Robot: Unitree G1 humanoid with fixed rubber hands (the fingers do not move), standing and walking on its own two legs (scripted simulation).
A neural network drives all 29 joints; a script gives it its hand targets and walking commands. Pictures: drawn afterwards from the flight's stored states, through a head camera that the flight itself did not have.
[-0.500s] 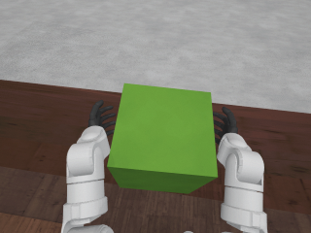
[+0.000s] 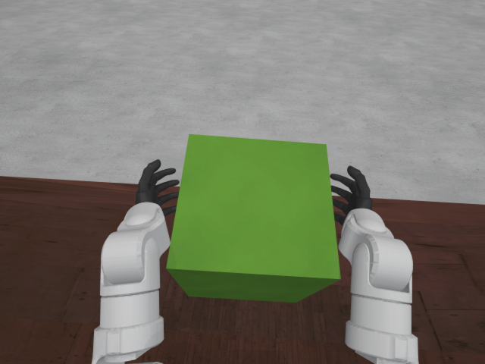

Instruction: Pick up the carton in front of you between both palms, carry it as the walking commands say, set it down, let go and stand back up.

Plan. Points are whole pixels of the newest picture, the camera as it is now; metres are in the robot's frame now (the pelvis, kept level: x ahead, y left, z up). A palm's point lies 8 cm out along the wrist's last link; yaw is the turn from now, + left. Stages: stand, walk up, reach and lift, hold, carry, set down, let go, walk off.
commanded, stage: carry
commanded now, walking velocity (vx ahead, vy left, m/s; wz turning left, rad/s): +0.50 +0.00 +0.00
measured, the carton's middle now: (249, 229) +0.34 +0.00 +0.06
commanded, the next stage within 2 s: none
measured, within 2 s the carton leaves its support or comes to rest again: neither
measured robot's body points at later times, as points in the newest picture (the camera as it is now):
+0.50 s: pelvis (256, 254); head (258, 55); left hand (185, 151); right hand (290, 146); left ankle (219, 338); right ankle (258, 355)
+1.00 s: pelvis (246, 172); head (250, 47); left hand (213, 109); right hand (285, 112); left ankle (226, 288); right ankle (257, 243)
